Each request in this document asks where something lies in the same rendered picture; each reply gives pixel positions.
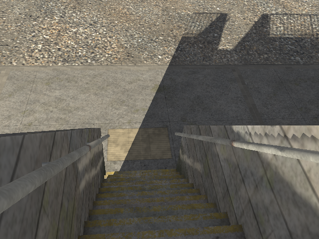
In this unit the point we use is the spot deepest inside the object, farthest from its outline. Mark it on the stairs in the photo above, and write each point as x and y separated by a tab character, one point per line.
155	204

